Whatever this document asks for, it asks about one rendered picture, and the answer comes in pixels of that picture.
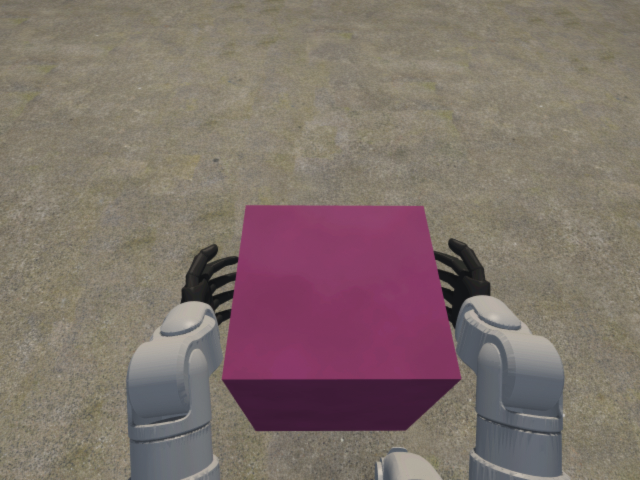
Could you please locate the robot right shin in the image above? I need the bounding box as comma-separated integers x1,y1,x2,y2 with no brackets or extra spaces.
387,447,408,455

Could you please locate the right robot thigh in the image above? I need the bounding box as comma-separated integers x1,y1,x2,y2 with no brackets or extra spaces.
375,452,443,480

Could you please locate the robot right forearm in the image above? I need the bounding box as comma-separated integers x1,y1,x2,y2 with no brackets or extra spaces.
455,295,571,480

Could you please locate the carton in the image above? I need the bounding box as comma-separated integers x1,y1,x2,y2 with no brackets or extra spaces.
222,205,461,431

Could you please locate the robot left forearm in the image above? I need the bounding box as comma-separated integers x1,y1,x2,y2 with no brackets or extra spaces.
126,301,223,480

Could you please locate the right robot hand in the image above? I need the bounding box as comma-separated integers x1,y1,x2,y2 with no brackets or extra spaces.
434,238,490,329

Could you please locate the left robot hand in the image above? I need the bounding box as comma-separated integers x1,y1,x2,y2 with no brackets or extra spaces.
180,244,238,326

